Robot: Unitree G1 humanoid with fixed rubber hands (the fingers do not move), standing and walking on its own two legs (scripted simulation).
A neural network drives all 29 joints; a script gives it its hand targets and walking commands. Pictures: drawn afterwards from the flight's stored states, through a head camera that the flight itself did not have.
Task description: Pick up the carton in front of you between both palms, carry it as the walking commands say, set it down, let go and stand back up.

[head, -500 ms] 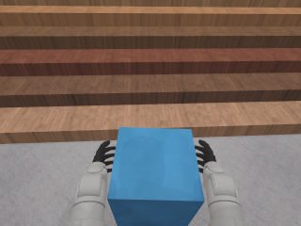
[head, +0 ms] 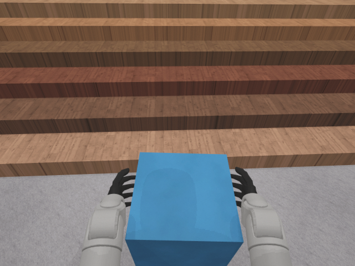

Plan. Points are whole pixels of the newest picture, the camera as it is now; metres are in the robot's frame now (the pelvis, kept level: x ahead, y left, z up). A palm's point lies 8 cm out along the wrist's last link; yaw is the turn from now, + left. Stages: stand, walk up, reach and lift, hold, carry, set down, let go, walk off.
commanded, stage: hold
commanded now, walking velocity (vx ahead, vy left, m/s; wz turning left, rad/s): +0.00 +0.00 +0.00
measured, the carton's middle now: (181, 216) +0.28 +0.00 -0.03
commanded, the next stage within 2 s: carry in 0.82 s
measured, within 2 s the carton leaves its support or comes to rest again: neither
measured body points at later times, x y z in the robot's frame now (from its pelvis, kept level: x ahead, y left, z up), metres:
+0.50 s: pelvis -0.01 +0.00 +0.00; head -0.06 +0.01 +0.45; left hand +0.29 +0.15 +0.04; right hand +0.29 -0.15 +0.04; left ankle +0.02 +0.13 -0.75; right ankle +0.00 -0.12 -0.75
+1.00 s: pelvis +0.02 -0.01 -0.01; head -0.02 -0.02 +0.44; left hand +0.32 +0.13 +0.05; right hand +0.31 -0.17 +0.05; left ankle +0.02 +0.13 -0.75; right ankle +0.00 -0.12 -0.74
